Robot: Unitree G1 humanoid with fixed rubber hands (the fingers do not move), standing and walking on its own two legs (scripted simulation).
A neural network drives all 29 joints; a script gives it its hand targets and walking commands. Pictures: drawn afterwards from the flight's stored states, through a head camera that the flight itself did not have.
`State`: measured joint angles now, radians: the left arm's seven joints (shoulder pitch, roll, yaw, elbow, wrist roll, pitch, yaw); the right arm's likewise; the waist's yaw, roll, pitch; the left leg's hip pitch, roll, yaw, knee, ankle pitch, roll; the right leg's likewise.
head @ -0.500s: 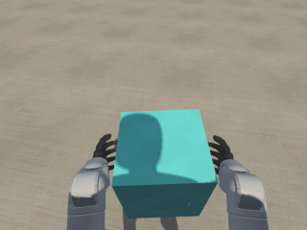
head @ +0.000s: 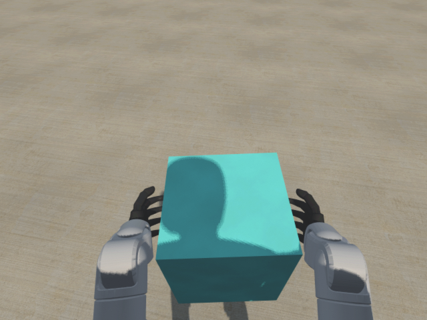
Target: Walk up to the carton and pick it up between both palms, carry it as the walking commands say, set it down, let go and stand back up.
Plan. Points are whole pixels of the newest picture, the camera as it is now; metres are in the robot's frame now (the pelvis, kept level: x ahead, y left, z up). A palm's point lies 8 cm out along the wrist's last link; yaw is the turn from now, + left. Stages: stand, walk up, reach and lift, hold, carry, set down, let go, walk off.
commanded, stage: carry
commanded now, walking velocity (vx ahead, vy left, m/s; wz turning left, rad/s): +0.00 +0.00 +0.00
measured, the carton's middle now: (225, 231) +0.30 +0.00 +0.00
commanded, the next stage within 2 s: hold in 0.52 s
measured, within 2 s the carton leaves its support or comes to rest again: neither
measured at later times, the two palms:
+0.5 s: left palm (141, 227) +0.27 +0.15 +0.07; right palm (313, 231) +0.27 -0.15 +0.07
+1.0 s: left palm (145, 229) +0.27 +0.15 +0.06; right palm (310, 226) +0.28 -0.15 +0.06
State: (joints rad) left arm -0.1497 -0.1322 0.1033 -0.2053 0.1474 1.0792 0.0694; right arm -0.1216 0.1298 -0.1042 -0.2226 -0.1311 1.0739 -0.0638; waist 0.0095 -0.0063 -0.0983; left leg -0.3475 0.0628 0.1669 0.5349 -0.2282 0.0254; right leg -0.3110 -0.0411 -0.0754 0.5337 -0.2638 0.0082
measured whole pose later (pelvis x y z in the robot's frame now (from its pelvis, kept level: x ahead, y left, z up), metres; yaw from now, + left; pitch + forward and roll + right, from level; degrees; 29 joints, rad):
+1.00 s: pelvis -0.02 -0.02 +0.01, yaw +3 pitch -8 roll +0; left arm -0.33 -0.16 0.29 0.29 0.30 0.71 0.00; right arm -0.34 0.17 -0.28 0.31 -0.28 0.71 0.01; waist -0.01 0.00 0.03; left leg -0.14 -0.01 -0.01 0.41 -0.15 0.01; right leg -0.08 0.02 0.02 0.42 -0.21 -0.01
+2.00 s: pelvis -0.03 -0.02 -0.03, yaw +1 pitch +18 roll +0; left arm -0.46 -0.18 0.43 0.50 0.32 0.27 -0.01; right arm -0.45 0.16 -0.39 0.54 -0.30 0.26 0.01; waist 0.03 -0.01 -0.03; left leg -0.82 -0.03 -0.05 0.76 -0.25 0.00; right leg -0.78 0.06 0.06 0.78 -0.31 -0.01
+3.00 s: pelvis -0.05 -0.02 -0.18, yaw +0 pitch +41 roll +0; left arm -0.73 -0.08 0.44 0.63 0.19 0.22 0.06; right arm -0.76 0.04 -0.36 0.71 -0.18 0.21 -0.05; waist 0.03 -0.02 -0.24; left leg -1.71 -0.09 -0.07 1.44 -0.45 -0.03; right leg -1.67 0.11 0.07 1.47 -0.52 0.02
